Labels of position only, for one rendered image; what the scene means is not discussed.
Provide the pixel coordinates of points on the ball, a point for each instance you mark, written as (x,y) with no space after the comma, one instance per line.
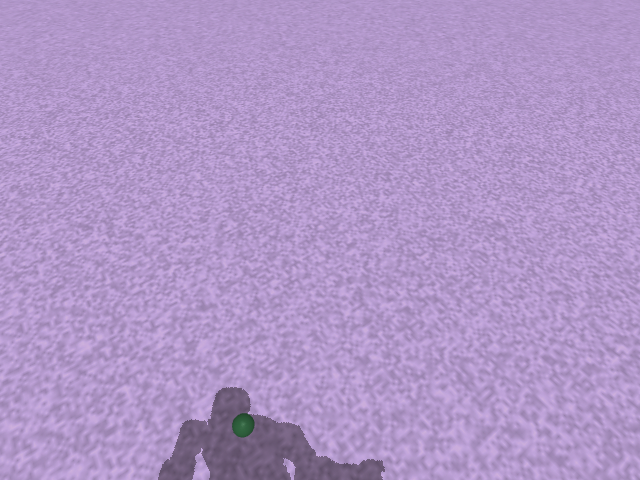
(243,425)

